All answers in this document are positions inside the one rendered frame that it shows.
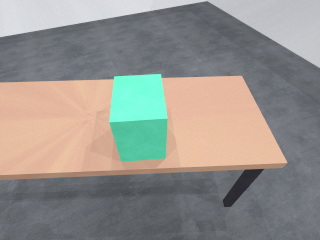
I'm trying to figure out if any carton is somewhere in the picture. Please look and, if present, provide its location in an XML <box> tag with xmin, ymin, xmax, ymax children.
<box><xmin>109</xmin><ymin>74</ymin><xmax>168</xmax><ymax>162</ymax></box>

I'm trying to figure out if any table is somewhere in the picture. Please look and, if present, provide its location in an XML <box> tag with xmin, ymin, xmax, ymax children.
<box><xmin>0</xmin><ymin>75</ymin><xmax>288</xmax><ymax>207</ymax></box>

